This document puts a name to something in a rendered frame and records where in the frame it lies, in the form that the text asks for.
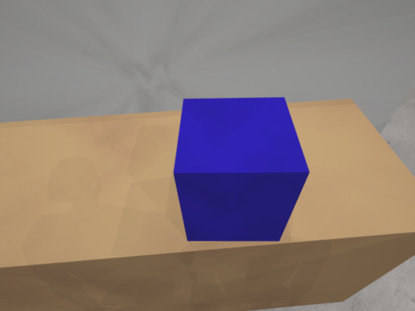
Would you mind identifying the carton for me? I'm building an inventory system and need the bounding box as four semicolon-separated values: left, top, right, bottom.
174;97;309;241

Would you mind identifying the pedestal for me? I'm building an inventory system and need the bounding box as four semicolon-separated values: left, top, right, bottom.
0;98;415;311

